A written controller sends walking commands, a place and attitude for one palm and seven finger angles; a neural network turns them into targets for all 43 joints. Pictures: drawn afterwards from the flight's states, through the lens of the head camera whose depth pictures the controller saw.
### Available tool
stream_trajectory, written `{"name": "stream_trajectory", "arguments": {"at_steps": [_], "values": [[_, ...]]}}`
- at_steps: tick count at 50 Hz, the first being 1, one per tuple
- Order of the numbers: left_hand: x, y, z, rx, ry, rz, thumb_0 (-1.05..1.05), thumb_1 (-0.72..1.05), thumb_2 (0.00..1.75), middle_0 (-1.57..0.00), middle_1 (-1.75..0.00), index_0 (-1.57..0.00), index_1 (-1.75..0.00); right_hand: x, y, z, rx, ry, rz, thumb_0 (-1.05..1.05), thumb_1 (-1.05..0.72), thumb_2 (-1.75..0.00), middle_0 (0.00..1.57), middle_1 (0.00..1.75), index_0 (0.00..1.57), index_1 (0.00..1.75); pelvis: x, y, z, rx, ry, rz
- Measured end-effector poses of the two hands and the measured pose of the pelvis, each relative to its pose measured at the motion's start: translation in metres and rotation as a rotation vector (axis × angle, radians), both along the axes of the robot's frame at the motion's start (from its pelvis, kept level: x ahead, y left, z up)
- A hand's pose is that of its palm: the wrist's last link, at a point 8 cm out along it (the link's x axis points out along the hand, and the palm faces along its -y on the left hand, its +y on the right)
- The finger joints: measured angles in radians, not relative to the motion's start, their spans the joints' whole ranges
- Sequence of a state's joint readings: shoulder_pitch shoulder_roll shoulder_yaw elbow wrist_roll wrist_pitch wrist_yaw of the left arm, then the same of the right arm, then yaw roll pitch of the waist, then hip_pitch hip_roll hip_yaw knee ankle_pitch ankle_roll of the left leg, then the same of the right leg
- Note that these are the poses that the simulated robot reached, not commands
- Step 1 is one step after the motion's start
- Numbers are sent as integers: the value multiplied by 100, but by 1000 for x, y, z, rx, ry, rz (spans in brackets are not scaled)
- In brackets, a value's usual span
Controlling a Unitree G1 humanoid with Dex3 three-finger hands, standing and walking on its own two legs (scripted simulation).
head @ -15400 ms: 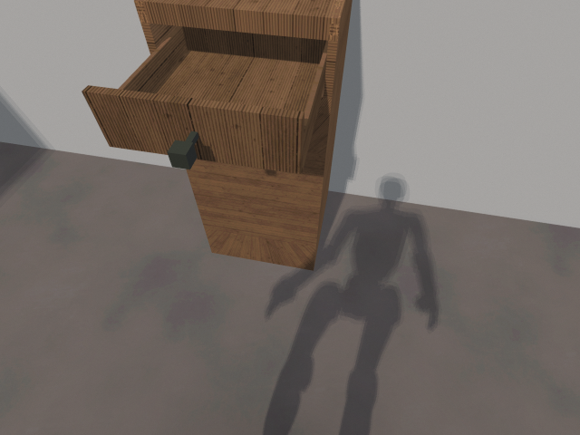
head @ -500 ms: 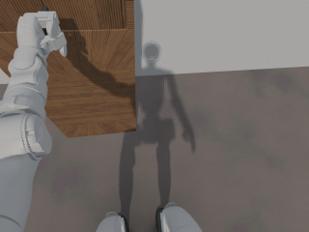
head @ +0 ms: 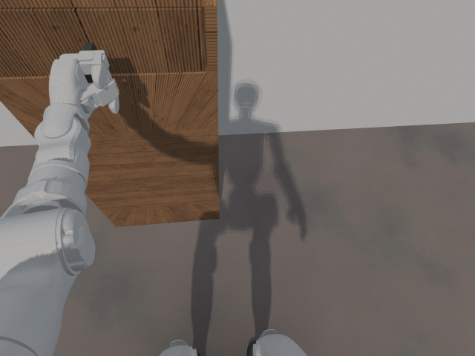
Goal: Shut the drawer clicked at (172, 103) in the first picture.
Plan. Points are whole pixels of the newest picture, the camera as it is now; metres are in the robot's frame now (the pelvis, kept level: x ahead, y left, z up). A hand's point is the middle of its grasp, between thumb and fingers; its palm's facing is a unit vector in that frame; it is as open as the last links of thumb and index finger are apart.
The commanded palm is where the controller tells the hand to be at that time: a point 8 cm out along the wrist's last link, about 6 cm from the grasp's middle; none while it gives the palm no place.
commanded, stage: draw the hand back to the body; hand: left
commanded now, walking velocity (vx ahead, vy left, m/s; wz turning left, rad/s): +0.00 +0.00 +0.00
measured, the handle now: (87, 60) +0.59 +0.19 +0.12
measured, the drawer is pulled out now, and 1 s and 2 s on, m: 0.00 0.00 0.00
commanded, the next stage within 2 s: step back with the hand held close in 1.42 s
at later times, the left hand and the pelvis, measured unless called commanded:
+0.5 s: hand (60, 146) +0.40 +0.19 +0.15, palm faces +0.02 -1.00 -0.02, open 3.3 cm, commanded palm +0.35 +0.24 +0.16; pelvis +0.03 +0.00 +0.02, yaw +1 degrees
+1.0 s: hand out of the picture +0.25 +0.22 +0.18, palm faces +0.34 -0.89 -0.30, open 3.3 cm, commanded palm +0.20 +0.26 +0.20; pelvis +0.01 -0.01 +0.04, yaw +2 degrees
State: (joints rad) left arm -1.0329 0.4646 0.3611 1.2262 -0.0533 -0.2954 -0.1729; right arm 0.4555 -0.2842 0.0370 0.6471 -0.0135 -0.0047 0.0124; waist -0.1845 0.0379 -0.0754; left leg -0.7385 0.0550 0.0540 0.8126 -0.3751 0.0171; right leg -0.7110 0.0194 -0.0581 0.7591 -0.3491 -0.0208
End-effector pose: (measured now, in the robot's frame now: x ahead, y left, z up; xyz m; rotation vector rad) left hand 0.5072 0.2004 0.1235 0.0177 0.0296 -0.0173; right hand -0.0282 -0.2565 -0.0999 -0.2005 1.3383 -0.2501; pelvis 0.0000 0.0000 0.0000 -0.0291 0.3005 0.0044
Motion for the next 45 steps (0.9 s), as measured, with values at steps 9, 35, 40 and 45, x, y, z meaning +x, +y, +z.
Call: {"name": "stream_trajectory", "arguments": {"at_steps": [9,35,40,45], "values": [[-11,5,0,-17,-27,11,2,89,90,-138,-160,-147,-160,39,-3,3,10,-80,-15,0,-91,-90,20,30,20,30,17,-2,6,10,-23,-23],[-207,42,45,181,-103,180,2,89,90,-140,-160,-140,-160,239,30,65,58,-659,251,0,-91,-90,20,30,20,30,14,-5,33,34,-295,25],[-238,50,50,226,-108,270,2,89,90,-140,-160,-140,-160,240,42,68,76,-652,280,0,-91,-90,20,30,20,30,11,-7,38,37,-334,27],[-267,58,62,273,-138,324,2,89,90,-140,-160,-140,-160,231,48,63,97,-628,288,1,-91,-90,20,30,20,30,11,-7,41,36,-365,26]]}}
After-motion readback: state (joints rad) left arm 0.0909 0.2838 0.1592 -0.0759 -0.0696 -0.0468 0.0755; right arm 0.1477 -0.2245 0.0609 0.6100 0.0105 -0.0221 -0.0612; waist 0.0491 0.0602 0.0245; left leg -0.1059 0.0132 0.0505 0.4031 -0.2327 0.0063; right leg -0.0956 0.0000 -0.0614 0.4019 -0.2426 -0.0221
